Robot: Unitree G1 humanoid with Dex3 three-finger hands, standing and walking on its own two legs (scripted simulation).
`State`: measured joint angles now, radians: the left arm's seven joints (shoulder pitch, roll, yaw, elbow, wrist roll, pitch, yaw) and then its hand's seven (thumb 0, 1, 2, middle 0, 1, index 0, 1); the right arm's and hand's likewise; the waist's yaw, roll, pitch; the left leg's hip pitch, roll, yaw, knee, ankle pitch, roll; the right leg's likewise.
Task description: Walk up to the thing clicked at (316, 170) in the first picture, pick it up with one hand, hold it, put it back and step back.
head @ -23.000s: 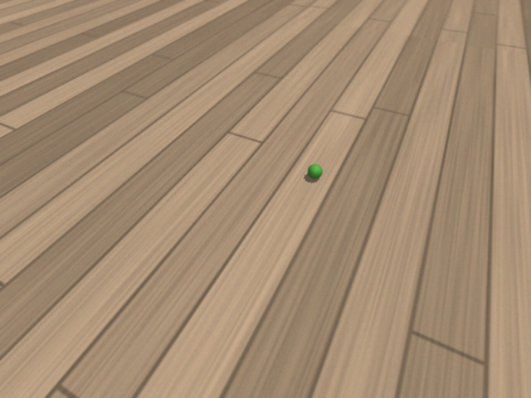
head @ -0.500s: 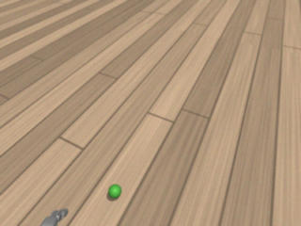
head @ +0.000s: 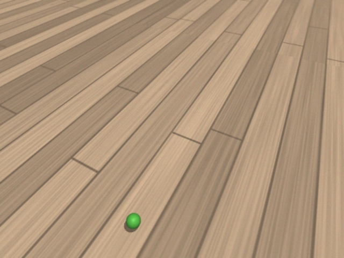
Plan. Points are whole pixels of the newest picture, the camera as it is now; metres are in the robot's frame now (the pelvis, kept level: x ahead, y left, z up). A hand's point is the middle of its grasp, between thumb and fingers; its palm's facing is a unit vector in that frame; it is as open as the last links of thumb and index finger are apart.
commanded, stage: stand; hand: left
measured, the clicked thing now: (133, 220) +0.47 +0.23 -0.74
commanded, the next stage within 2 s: walk up in 0.58 s
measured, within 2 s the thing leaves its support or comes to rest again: neither
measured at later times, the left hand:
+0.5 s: hand out of the picture +0.10 +0.26 -0.15, palm faces -0.03 -0.94 -0.34, open 7.4 cm
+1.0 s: hand out of the picture +0.09 +0.31 -0.19, palm faces -0.02 -0.93 -0.37, open 7.4 cm
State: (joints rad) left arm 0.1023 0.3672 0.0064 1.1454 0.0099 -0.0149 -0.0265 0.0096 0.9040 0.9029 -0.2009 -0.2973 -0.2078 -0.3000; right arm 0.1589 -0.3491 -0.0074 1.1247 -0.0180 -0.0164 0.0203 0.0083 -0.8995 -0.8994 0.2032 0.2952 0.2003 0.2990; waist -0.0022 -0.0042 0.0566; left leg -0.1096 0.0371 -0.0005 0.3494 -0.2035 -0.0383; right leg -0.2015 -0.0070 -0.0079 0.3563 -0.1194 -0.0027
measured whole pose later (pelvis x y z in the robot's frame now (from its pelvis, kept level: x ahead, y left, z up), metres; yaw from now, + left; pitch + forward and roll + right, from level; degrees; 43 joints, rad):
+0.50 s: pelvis +0.02 +0.00 +0.00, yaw +0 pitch -2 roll +0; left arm 0.09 0.35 -0.01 1.14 0.01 -0.03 -0.02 0.01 0.90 0.90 -0.20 -0.30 -0.21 -0.30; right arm 0.09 -0.35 0.00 1.12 -0.01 -0.02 0.01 0.01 -0.90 -0.90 0.20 0.30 0.20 0.30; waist 0.00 0.00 0.04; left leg -0.06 0.03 0.00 0.31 -0.22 -0.03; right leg -0.16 -0.01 -0.01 0.35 -0.15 0.00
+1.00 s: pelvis -0.07 +0.05 -0.03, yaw +1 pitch -2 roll +1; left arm -0.03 0.42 0.06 0.91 0.02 0.07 0.02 0.01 0.90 0.90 -0.20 -0.30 -0.21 -0.30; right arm 0.13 -0.38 -0.06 1.00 -0.03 0.04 0.01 0.01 -0.90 -0.90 0.20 0.29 0.20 0.30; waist -0.02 -0.08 0.22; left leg -0.25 -0.04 0.01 0.68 -0.41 0.03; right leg -0.50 -0.02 0.11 0.79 -0.38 0.00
